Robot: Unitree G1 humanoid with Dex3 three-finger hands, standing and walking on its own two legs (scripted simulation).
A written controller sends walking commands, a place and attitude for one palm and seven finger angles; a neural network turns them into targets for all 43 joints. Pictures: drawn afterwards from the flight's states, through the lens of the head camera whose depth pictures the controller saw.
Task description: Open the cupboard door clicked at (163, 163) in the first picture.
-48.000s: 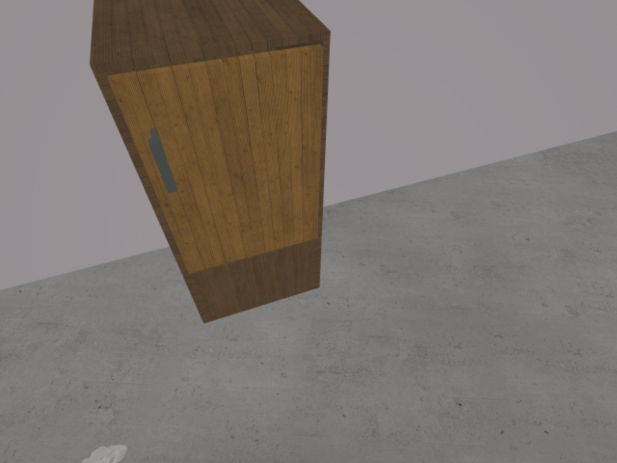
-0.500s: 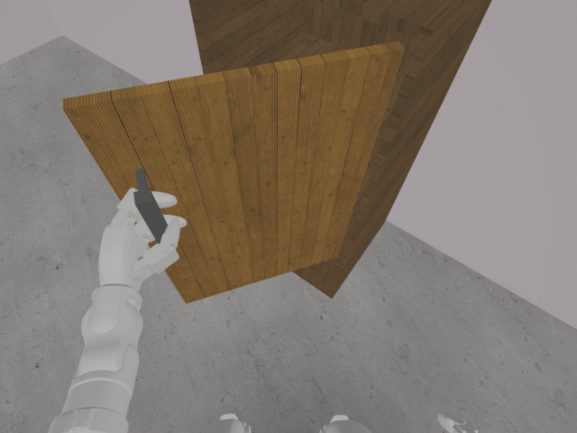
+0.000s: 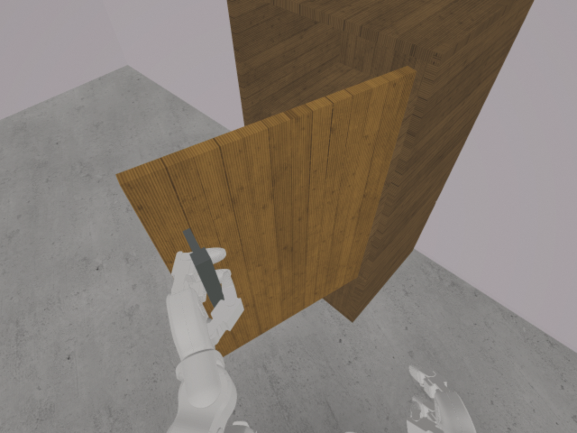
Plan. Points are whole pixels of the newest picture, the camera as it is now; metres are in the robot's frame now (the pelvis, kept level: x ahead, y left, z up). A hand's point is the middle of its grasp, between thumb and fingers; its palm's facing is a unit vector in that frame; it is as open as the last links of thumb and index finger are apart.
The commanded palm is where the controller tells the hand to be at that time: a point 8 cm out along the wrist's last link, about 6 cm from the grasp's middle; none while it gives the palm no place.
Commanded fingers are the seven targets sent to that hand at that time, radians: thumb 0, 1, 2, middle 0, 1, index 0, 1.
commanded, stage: pull the door open along its arc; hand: left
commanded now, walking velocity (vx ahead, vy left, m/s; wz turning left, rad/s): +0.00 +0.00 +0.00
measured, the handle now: (204, 269) +0.33 +0.14 +0.05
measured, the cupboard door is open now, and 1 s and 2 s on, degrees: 74 81 83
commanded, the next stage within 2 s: open thumb and fingers to let go in 0.14 s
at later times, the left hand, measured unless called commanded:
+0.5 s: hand (247, 323) +0.25 +0.07 +0.04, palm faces +0.38 -0.93 -0.01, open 7.1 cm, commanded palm +0.20 +0.11 +0.04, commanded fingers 0.00 -0.08 0.48 -0.33 -1.25 -0.33 -1.25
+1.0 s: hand (246, 327) +0.25 +0.07 +0.04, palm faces +0.30 -0.95 +0.00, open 14.7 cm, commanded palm +0.20 +0.11 +0.04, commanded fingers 0.00 -0.50 0.30 -0.16 -0.35 -0.16 -0.35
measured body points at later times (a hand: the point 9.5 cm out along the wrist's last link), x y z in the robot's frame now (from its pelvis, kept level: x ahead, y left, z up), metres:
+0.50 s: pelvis +0.00 -0.02 -0.01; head +0.04 -0.05 +0.44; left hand +0.23 +0.12 +0.05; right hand +0.20 -0.23 -0.10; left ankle +0.01 +0.13 -0.68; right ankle -0.01 -0.08 -0.68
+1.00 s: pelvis -0.01 +0.00 -0.01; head +0.03 -0.02 +0.44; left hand +0.23 +0.12 +0.05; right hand +0.18 -0.21 -0.10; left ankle +0.01 +0.13 -0.68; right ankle -0.01 -0.08 -0.68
